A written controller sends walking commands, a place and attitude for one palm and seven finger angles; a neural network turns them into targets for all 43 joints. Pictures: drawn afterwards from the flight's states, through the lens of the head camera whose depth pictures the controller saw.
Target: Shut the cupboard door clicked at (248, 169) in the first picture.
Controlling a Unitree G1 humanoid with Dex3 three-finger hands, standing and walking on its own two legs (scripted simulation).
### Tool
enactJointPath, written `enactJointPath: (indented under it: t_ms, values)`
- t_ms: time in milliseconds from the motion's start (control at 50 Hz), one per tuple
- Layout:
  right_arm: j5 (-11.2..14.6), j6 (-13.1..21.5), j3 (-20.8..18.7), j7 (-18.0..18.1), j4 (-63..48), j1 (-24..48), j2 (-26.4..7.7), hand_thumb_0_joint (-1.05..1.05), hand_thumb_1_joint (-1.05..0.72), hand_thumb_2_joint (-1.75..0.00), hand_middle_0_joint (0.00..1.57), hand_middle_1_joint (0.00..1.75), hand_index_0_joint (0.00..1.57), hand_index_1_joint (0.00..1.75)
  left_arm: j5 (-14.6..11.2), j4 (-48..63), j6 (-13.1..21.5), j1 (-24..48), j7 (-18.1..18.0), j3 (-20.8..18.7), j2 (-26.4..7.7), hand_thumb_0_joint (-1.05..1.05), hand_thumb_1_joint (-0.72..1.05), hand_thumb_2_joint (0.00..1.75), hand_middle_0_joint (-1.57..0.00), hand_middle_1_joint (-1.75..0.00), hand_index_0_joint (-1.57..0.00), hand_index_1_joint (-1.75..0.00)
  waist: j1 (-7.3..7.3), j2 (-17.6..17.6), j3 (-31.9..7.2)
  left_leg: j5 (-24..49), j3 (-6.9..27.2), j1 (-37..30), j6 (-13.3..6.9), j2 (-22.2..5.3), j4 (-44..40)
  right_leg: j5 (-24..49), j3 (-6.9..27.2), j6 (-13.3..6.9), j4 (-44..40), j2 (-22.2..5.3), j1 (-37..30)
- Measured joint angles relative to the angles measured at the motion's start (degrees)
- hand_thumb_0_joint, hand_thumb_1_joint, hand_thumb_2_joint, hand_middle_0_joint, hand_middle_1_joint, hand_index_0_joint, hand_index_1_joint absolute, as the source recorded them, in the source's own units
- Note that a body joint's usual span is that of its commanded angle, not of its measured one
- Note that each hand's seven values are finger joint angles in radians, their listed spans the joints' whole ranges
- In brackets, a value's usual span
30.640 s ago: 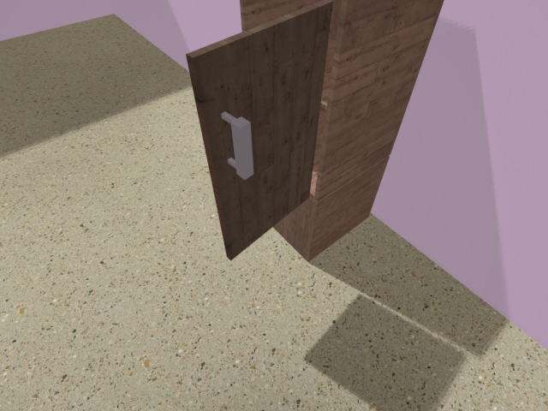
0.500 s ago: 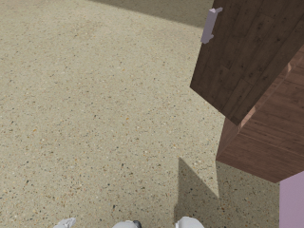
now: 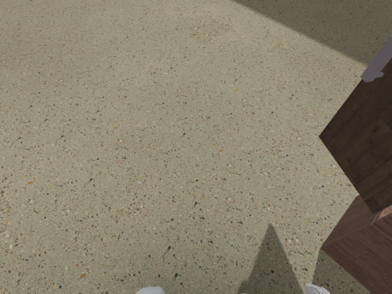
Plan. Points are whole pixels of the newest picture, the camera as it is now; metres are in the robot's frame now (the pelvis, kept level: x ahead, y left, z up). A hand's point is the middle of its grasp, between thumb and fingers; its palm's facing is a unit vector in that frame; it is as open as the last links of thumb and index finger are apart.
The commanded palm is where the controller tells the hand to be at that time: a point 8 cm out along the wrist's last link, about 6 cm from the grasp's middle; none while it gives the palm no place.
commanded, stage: walk to a spot facing it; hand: left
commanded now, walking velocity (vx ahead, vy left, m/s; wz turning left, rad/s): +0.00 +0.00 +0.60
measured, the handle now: (387, 58) +0.70 -0.48 +0.08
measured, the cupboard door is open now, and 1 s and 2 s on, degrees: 62 62 62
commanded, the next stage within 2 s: turn to face it in 1.26 s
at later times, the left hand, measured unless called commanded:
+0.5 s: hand out of the picture +0.01 +0.18 -0.14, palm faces +0.35 -0.90 -0.24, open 7.4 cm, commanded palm none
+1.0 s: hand (65, 242) +0.22 +0.32 -0.12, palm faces +0.51 -0.82 -0.26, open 7.4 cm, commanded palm none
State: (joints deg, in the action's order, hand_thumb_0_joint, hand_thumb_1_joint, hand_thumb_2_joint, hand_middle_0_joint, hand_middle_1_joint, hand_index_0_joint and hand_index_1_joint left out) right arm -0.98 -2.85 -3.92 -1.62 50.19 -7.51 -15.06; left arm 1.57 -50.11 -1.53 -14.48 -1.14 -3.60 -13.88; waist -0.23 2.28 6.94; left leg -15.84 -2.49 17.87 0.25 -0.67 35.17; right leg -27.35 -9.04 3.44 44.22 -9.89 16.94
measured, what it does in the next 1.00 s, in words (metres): walks ahead, turning left: right foot, then left foot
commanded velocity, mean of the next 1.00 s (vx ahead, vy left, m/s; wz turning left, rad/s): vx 0.26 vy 0.00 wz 0.56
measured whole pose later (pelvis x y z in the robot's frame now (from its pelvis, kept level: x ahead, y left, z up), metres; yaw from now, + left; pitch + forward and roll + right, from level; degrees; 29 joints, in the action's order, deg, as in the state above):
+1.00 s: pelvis +0.21 +0.07 +0.01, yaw +34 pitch +0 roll +2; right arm -1.3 0.5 -2.7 -0.6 56.8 -20.0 -10.7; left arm 2.0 -47.0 1.8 -7.6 2.2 -4.1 -13.4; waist -2.5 -0.1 3.5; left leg -23.0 3.0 7.5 -0.3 1.2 30.7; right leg -12.2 -2.9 3.1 32.9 -4.5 23.6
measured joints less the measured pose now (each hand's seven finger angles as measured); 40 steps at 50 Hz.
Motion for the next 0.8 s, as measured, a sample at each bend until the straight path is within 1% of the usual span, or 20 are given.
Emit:
enactJointPath:
  t_ms: [40, 60, 100, 160, 220, 240, 280, 300, 340, 380, 440, 520, 580, 600, 620, 640, 660, 700, 740, 800]
  values:
    - [-0.3, 0.7, 0.5, 0.5, -0.1, 0.6, 1.1, 0.0, -0.9, -0.9, 0.2, 0.3, 0.2, 0.3, 0.0, -0.6, -1.5, 0.6, -0.3, -0.5, -1.0, 0.01, 0.9, 0.9, -0.2, -0.3, -0.2, -0.3, 0.49, 0.8, 0.5, -2.5, 0.9, 0.9, -0.3, 0.5, 2.0, -4.4, 3.7, 0.2, 9.7, 1.6, 4.2]
    - [-0.4, 0.9, 0.7, 0.9, -0.3, 0.5, 1.5, 0.0, -0.9, -0.9, 0.2, 0.3, 0.2, 0.3, -0.1, -0.9, -2.0, 1.1, -0.4, -0.7, -1.3, 0.01, 0.9, 0.9, -0.2, -0.3, -0.2, -0.3, 0.52, 0.7, 0.4, -2.8, 1.6, 1.0, -0.1, 0.6, 1.8, -4.2, 4.8, 0.2, 13.2, 2.5, 5.9]
    - [-0.6, 0.9, 1.0, 1.5, -0.4, 0.2, 2.1, 0.0, -0.9, -0.9, 0.2, 0.3, 0.2, 0.3, -0.2, -1.0, -2.4, 1.9, -0.3, -0.9, -1.5, 0.01, 0.91, 0.9, -0.2, -0.3, -0.2, -0.3, 0.52, 0.0, 0.4, -2.0, 3.3, 0.6, 0.4, 0.6, 0.3, -2.6, 6.0, 0.4, 15.6, 4.0, 8.0]
    - [-0.8, 0.5, 1.3, 1.8, -0.2, -0.3, 2.4, 0.0, -0.9, -0.9, 0.2, 0.3, 0.21, 0.3, -0.3, 0.0, -2.0, 2.9, 0.2, -0.9, -1.1, 0.01, 0.91, 0.9, -0.2, -0.29, -0.2, -0.3, 0.42, -1.5, 0.2, -0.5, 5.7, -0.2, 0.9, 0.6, -1.7, -0.8, 6.7, 0.5, 10.5, 5.6, 7.9]
    - [-0.8, -0.4, 1.3, 1.7, 0.2, -1.3, 2.3, 0.0, -0.9, -0.9, 0.2, 0.3, 0.21, 0.3, -0.3, 1.4, -0.7, 2.8, 0.7, -0.6, -0.6, 0.01, 0.91, 0.9, -0.2, -0.29, -0.2, -0.3, 0.25, -3.2, -0.8, -0.9, 8.2, 0.3, 1.6, 0.8, -0.7, 3.0, 6.3, 0.2, -1.3, 7.2, 4.1]
    - [-0.6, -0.7, 1.2, 1.6, 0.2, -2.0, 2.4, 0.0, -0.9, -0.9, 0.2, 0.3, 0.21, 0.3, 0.0, 2.1, 0.1, 2.1, 1.0, -0.5, -0.7, 0.01, 0.91, 0.9, -0.2, -0.29, -0.2, -0.3, 0.26, -3.0, -1.8, -3.5, 8.7, 1.5, 1.2, 1.4, 1.6, 2.9, 6.4, -0.3, -6.8, 7.0, 2.0]
    - [-0.4, -1.4, 0.5, 1.3, 0.9, -2.3, 1.8, 0.0, -0.9, -0.9, 0.2, 0.3, 0.21, 0.3, 0.5, 2.4, 1.2, 1.6, 0.8, -0.2, 0.1, 0.01, 0.91, 0.9, -0.2, -0.29, -0.2, -0.3, 0.53, -3.7, -2.0, -11.5, 8.8, 5.5, 0.9, 2.5, 13.2, 7.4, 5.1, -2.3, -6.8, 6.6, 1.7]
    - [-0.5, -1.8, 0.2, 1.0, 1.3, -2.3, 1.5, 0.01, -0.9, -0.9, 0.2, 0.3, 0.21, 0.3, 0.6, 2.3, 1.4, 1.0, 0.6, 0.0, 0.7, 0.01, 0.91, 0.9, -0.2, -0.29, -0.2, -0.3, 0.61, -4.0, -2.1, -12.5, 8.1, 7.8, 0.8, 2.9, 20.1, 7.9, 4.3, -2.9, -6.9, 6.1, 1.0]
    - [-0.8, -2.0, -0.3, 0.3, 1.9, -2.3, 1.1, 0.01, -0.9, -0.9, 0.2, 0.3, 0.21, 0.3, 0.6, 1.4, 1.7, -0.5, 0.4, 0.1, 1.8, 0.01, 0.91, 0.9, -0.2, -0.29, -0.2, -0.3, 0.51, -4.0, -2.6, -9.6, 5.9, 11.5, 0.9, 2.5, 30.5, 8.6, 3.1, -3.3, -9.6, 5.3, -1.2]
    - [-0.8, -1.7, -0.6, -0.4, 1.8, -2.5, 1.1, 0.01, -0.9, -0.9, 0.2, 0.3, 0.2, 0.3, 0.6, -0.1, 2.0, -1.7, 0.3, 0.2, 2.5, 0.01, 0.9, 0.9, -0.2, -0.3, -0.2, -0.3, -0.18, -3.4, -3.1, -6.0, 3.7, 13.3, 1.3, 1.2, 33.6, 9.9, 1.7, -2.9, -13.6, 4.4, -3.8]
    - [-0.6, -1.1, -0.7, -1.0, 1.6, -3.0, 1.5, 0.01, -0.9, -0.9, 0.2, 0.3, 0.2, 0.3, 0.7, -1.8, 2.6, -2.8, 0.5, 0.1, 3.0, 0.01, 0.9, 0.9, -0.2, -0.3, -0.2, -0.3, -0.82, -2.1, -3.3, -4.0, 1.0, 12.8, 1.6, -0.8, 27.8, 11.1, -1.0, -2.3, -18.5, 2.9, -7.3]
    - [-0.5, -0.5, -0.4, -1.4, 1.9, -2.5, 1.8, 0.01, -0.9, -0.9, 0.19, 0.3, 0.2, 0.3, 0.8, -2.7, 3.6, -3.5, 1.0, 0.0, 3.1, 0.01, 0.9, 0.9, -0.2, -0.3, -0.2, -0.3, 0.14, -0.8, -2.1, -4.8, -1.4, 9.6, 0.9, -2.0, 14.1, 10.2, -4.8, -1.0, -20.4, 1.2, -10.5]
    - [-0.4, 0.3, 0.2, -1.6, 1.7, -1.4, 1.9, 0.01, -0.91, -0.9, 0.19, 0.3, 0.2, 0.3, 0.7, -3.3, 3.8, -4.5, 1.2, -0.3, 2.6, 0.01, 0.9, 0.9, -0.2, -0.3, -0.2, -0.3, 1.37, 0.2, -1.0, -5.2, -3.4, 6.0, -0.3, -1.5, 4.5, 7.2, -7.0, 0.6, -17.6, -0.5, -11.6]
    - [-0.5, 0.9, 0.5, -1.6, 1.2, -1.1, 1.9, 0.01, -0.9, -0.9, 0.19, 0.3, 0.2, 0.3, 0.5, -3.5, 3.6, -5.2, 1.3, -0.5, 2.3, 0.01, 0.9, 0.9, -0.2, -0.3, -0.2, -0.3, 1.54, 0.6, -0.9, -4.1, -4.1, 4.0, -0.8, -1.0, 0.5, 5.3, -7.3, 1.2, -14.9, -1.5, -11.2]
    - [-0.7, 1.7, 0.7, -1.6, 0.3, -1.1, 1.3, 0.01, -0.9, -0.9, 0.2, 0.3, 0.2, 0.3, 0.3, -3.7, 3.3, -6.2, 1.6, -0.7, 2.3, 0.01, 0.9, 0.9, -0.2, -0.3, -0.21, -0.3, 1.52, -0.2, -1.3, -1.3, -3.3, 2.7, -2.1, -1.1, -2.6, 3.1, -7.3, 1.0, -9.4, -2.0, -9.2]
    - [-0.8, 2.6, 0.6, -1.2, 0.0, -0.6, 1.4, 0.01, -0.9, -0.9, 0.2, 0.3, 0.2, 0.3, 0.2, -4.1, 2.5, -6.2, 1.8, -0.8, 1.8, 0.01, 0.9, 0.9, -0.2, -0.3, -0.2, -0.3, 1.16, 0.0, -0.9, 1.4, -3.0, 3.6, -2.7, -0.7, -0.7, 0.1, -4.7, 0.7, -1.2, -2.2, -6.0]
    - [-0.8, 3.3, 0.8, -0.8, -0.1, -0.2, 1.8, 0.01, -0.9, -0.9, 0.2, 0.3, 0.2, 0.3, 0.2, -4.5, 1.5, -5.7, 1.8, -0.9, 1.1, 0.01, 0.9, 0.9, -0.2, -0.3, -0.2, -0.3, 1.02, 0.5, -0.4, 1.1, -2.9, 3.9, -2.9, -0.4, 1.6, -1.9, -1.2, 0.2, 6.9, -1.6, -2.5]
    - [-0.8, 4.1, 1.3, 0.2, -0.3, -1.0, 2.6, 0.0, -0.9, -0.9, 0.2, 0.3, 0.2, 0.3, 0.3, -5.1, 0.3, -4.1, 1.7, -1.4, 0.0, 0.01, 0.9, 0.9, -0.2, -0.3, -0.2, -0.3, 0.8, 1.0, -0.3, -0.9, -2.4, 2.7, -2.6, 0.1, 2.2, -1.3, 3.2, -0.4, 17.8, 0.2, 3.9]
    - [-0.8, 4.5, 1.6, 1.0, 0.1, -2.5, 3.2, 0.0, -0.9, -0.9, 0.2, 0.3, 0.2, 0.3, 0.5, -4.7, 0.1, -2.0, 1.9, -1.8, -0.6, 0.01, 0.91, 0.9, -0.2, -0.3, -0.2, -0.3, 0.53, 0.8, -0.6, -1.1, -1.4, 0.4, -2.3, 0.6, -0.5, 2.7, 5.1, -0.5, 20.6, 1.2, 8.6]
    - [-0.7, 4.7, 2.0, 1.5, 1.9, -5.2, 3.8, 0.0, -0.9, -0.9, 0.2, 0.3, 0.2, 0.3, 0.5, -2.8, 0.6, 1.1, 2.4, -1.8, -0.7, 0.02, 0.91, 0.9, -0.2, -0.29, -0.2, -0.3, 0.19, 0.0, -1.0, 0.2, 0.2, -3.7, -2.2, 1.4, -5.6, 7.9, 6.5, -0.1, 16.2, 1.8, 13.0]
